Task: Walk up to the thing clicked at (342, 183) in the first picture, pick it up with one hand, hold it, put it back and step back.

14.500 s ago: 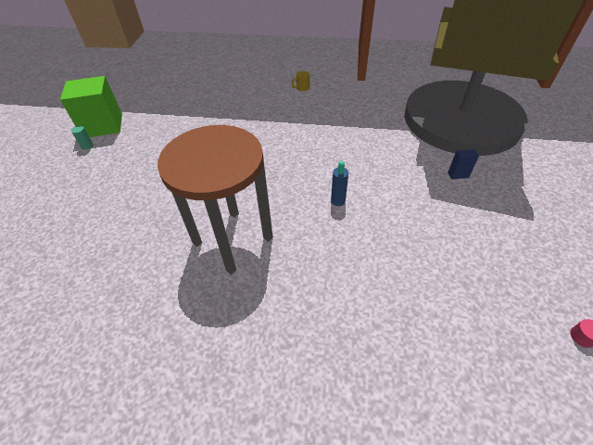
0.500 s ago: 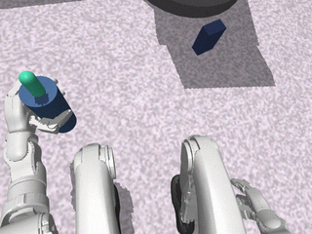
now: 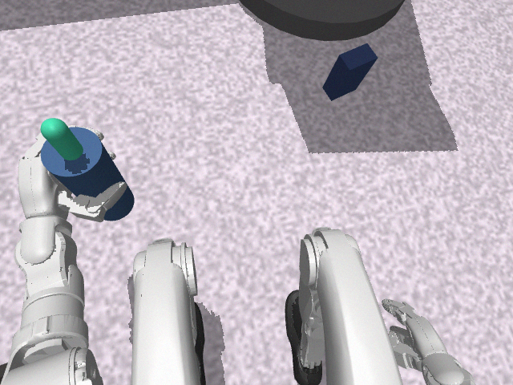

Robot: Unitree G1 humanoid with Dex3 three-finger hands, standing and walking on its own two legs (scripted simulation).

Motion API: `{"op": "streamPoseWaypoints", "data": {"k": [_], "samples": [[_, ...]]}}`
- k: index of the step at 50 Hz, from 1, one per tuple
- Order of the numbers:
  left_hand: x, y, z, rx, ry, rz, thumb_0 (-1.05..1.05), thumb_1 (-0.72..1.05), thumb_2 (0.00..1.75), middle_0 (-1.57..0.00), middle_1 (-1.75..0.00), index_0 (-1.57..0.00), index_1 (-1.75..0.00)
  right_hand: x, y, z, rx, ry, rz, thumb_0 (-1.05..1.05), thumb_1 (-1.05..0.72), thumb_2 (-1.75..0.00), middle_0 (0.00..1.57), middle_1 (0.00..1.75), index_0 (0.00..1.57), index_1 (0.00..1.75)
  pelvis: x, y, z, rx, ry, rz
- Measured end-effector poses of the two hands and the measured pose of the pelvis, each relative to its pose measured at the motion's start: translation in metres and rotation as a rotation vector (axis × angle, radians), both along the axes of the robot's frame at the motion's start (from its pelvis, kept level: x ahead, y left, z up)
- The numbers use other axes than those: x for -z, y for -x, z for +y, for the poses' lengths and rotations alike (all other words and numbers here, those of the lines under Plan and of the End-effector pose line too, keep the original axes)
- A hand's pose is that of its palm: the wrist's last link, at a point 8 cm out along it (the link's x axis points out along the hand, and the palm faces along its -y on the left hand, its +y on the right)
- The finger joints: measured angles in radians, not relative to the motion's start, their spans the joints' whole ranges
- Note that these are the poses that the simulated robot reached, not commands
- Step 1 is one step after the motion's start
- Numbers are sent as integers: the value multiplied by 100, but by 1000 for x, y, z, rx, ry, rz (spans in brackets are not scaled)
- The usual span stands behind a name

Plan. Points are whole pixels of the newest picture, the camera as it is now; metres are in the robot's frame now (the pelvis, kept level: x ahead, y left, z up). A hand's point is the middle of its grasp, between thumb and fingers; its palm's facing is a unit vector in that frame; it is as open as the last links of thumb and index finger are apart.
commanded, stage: settle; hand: left
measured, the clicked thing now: (89, 172) +0.42 +0.24 -0.04
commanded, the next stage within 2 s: lift in 0.02 s
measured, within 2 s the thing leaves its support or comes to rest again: neither
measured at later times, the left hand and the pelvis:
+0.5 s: hand (85, 174) +0.40 +0.23 +0.00, palm faces +0.09 -1.00 -0.04, open 9.7 cm; pelvis +0.00 +0.00 +0.03, yaw +1 degrees
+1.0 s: hand out of the picture +0.38 +0.23 +0.16, palm faces +0.13 -0.99 -0.04, open 9.7 cm; pelvis +0.03 +0.01 +0.16, yaw +2 degrees
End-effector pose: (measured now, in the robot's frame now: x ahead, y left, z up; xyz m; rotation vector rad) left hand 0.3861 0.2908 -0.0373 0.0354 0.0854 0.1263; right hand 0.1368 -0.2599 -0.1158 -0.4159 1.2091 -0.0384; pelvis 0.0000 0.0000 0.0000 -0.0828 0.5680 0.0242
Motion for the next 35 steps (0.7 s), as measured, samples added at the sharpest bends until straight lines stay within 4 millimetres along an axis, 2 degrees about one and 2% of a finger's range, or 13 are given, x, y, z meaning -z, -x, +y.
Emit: {"op": "streamPoseWaypoints", "data": {"k": [12, 20, 27, 35], "samples": [[-10, -3, -2, 7, 1, 1, 0, -38, 115, -76, -104, -73, -106, -7, 3, -1, 10, -3, -1, 1, -92, -90, 20, 30, 20, 30, -7, -1, 0, -4, -4, 4], [-23, 6, -6, 36, 3, 4, 0, -38, 115, -76, -104, -73, -106, -17, 0, -2, 26, -8, -27, 1, -93, -90, 20, 30, 20, 30, -17, -1, -1, -6, -10, 5], [-50, 14, -8, 33, 6, -1, 0, -38, 115, -76, -104, -74, -105, -35, -9, 1, 37, -17, -63, 1, -93, -90, 20, 30, 20, 30, -36, -2, -2, -7, -11, 9], [-95, 17, -8, 34, -3, -3, 0, -38, 116, -76, -104, -74, -105, -70, -26, 10, 48, -29, -116, 1, -92, -89, 20, 30, 20, 30, -70, -7, 2, -12, -7, 14]]}}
